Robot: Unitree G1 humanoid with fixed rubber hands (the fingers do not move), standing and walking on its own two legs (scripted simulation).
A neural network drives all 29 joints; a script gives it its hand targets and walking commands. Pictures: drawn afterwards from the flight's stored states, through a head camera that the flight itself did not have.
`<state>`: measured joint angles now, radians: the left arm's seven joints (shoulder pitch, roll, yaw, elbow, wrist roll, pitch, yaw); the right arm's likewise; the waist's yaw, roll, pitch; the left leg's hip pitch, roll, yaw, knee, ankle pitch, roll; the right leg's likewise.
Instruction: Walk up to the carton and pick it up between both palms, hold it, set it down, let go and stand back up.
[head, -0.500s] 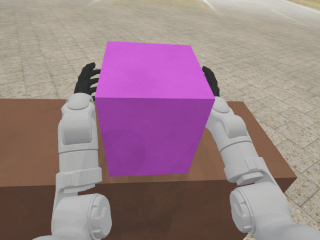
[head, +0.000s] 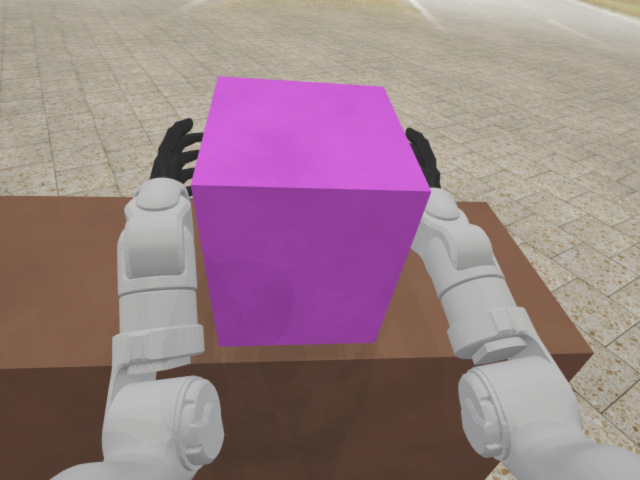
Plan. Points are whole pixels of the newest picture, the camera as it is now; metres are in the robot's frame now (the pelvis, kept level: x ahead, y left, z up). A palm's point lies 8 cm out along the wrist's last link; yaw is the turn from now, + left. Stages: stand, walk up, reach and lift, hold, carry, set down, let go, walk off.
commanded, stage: hold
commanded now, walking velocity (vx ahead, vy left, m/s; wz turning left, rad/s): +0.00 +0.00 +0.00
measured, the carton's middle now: (300, 217) +0.37 +0.00 +0.19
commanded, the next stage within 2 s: none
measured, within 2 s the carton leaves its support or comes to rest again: neither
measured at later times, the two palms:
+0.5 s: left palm (168, 189) +0.37 +0.15 +0.24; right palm (417, 195) +0.37 -0.14 +0.22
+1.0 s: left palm (167, 189) +0.37 +0.16 +0.24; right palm (416, 195) +0.37 -0.14 +0.22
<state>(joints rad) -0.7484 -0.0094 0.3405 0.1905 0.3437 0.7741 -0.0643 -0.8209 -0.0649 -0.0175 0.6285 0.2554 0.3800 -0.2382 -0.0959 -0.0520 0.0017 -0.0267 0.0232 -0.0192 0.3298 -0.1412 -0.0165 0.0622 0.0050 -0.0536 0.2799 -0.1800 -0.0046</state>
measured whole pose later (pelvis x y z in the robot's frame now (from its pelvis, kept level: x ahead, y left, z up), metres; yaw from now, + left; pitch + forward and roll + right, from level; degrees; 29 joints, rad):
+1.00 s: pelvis +0.00 +0.00 +0.00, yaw +0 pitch -9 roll -1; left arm -0.73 -0.01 0.33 0.16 0.35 0.79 -0.06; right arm -0.81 -0.06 -0.02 0.62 0.26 0.38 -0.23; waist -0.10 -0.05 0.01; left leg -0.03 0.02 -0.02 0.34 -0.15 -0.01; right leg 0.07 0.00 -0.05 0.28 -0.18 0.00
